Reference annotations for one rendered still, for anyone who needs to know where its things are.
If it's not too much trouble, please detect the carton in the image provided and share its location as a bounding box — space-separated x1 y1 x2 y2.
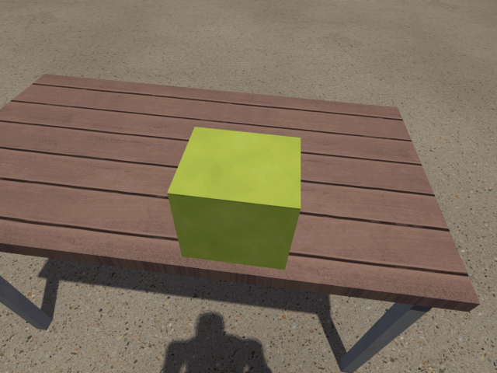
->
167 127 301 270

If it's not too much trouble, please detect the table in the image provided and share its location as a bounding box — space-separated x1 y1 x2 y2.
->
0 74 480 373

